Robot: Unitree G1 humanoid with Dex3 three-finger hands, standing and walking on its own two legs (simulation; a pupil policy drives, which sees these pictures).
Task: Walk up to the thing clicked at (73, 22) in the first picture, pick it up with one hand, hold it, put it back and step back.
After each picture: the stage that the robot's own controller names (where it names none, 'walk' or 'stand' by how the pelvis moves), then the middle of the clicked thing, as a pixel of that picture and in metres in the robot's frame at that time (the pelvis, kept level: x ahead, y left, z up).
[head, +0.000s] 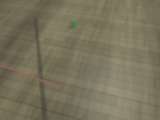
stand; (74, 23) +1.78 +0.09 -0.72
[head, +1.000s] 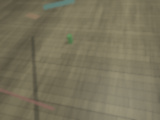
walk; (70, 39) +1.64 +0.26 -0.70
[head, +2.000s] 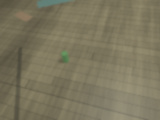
walk; (65, 57) +1.10 +0.28 -0.71
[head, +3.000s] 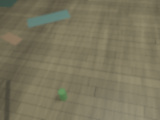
walk; (62, 94) +0.69 +0.24 -0.72
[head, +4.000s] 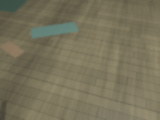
walk; out of the picture +0.43 +0.13 -0.71
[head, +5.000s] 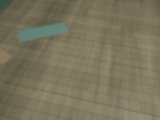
stand; out of the picture +0.34 +0.16 -0.72
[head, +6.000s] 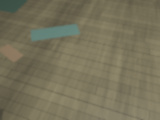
stand; out of the picture +0.32 +0.13 -0.72
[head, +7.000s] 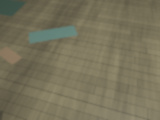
stand; out of the picture +0.34 +0.15 -0.72
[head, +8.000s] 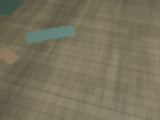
stand; out of the picture +0.32 +0.15 -0.72
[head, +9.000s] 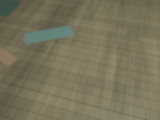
stand; out of the picture +0.31 +0.16 -0.73
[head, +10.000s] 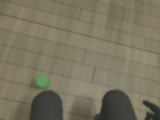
go down; (43, 82) +0.38 +0.17 -0.42
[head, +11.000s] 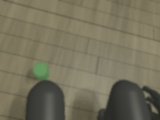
go down; (41, 72) +0.40 +0.18 -0.32
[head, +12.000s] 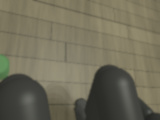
close in; out of the picture +0.39 +0.21 -0.23
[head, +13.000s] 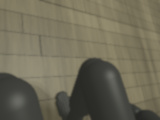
close; out of the picture +0.39 +0.23 -0.22
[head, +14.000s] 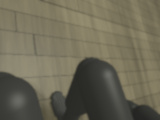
close; out of the picture +0.39 +0.23 -0.22
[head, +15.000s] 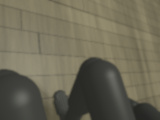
lift; out of the picture +0.36 +0.23 -0.22
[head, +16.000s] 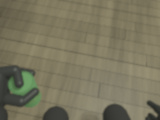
lift; (26, 90) +0.31 +0.19 -0.02
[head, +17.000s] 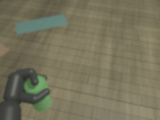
hold; (39, 94) +0.31 +0.16 +0.00
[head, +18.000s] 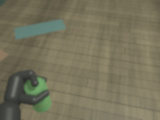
hold; (38, 95) +0.31 +0.16 +0.00
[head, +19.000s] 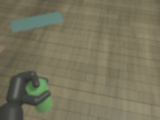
crouch; (40, 96) +0.32 +0.16 -0.03
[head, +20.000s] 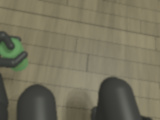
lower; (15, 56) +0.43 +0.20 -0.10
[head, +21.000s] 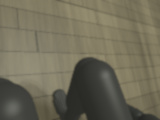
lower; out of the picture +0.42 +0.26 -0.23
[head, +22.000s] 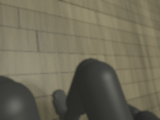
lower; out of the picture +0.41 +0.26 -0.23
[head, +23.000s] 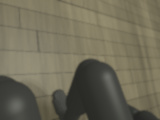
lower; out of the picture +0.41 +0.26 -0.23
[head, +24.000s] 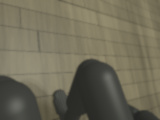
lower; out of the picture +0.41 +0.26 -0.23
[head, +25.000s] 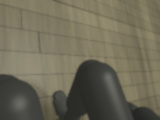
open; out of the picture +0.39 +0.24 -0.23
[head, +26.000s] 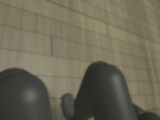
stand; out of the picture +0.39 +0.23 -0.22
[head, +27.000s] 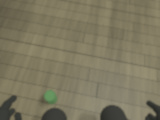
stand; (51, 97) +0.38 +0.18 -0.51
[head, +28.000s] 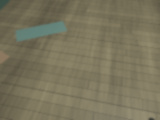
stand; out of the picture +0.34 +0.16 -0.66
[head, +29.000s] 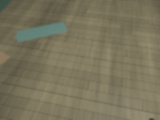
stand; out of the picture +0.34 +0.17 -0.67
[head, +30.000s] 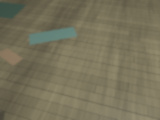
stand; out of the picture +0.37 +0.15 -0.72
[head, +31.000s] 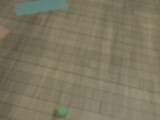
walk; (62, 112) +0.40 +0.11 -0.71
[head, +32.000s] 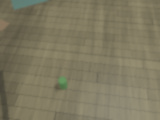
walk; (63, 83) +0.64 +0.17 -0.69
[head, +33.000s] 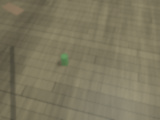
stand; (64, 59) +0.94 +0.18 -0.69
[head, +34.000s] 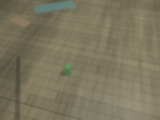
stand; (68, 69) +0.96 +0.15 -0.72
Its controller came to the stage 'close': yes
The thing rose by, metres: 0.71
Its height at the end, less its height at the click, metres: +0.00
